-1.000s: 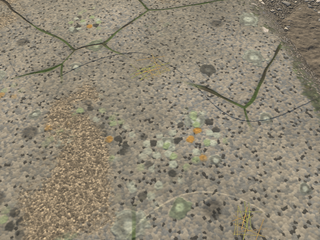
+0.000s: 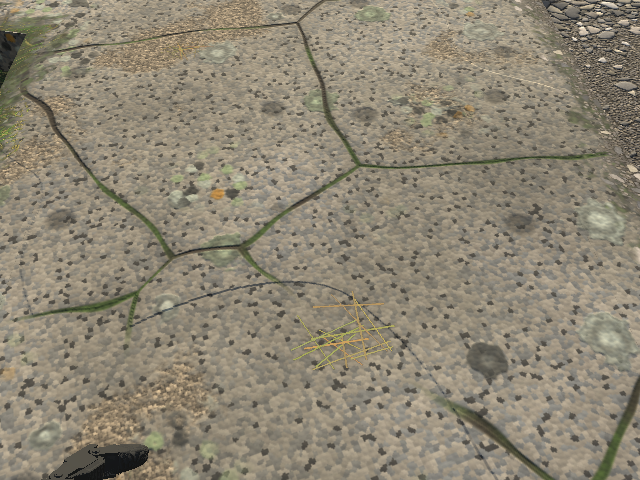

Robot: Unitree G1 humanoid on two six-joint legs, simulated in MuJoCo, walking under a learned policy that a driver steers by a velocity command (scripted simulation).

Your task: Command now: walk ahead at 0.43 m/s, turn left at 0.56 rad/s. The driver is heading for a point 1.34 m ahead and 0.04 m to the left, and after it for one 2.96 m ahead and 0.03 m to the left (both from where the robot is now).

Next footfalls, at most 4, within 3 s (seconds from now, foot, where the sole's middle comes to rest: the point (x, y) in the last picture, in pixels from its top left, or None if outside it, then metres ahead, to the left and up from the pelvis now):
0.36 left None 0.26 0.15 -0.77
0.68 right None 0.26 -0.10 -0.77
1.92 right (312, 382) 0.70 0.02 -0.77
2.40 left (225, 286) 0.98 0.23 -0.77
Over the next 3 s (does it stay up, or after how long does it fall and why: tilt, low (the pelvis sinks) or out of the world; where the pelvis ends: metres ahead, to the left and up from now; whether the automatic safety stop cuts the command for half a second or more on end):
stays up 1.11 0.03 0.00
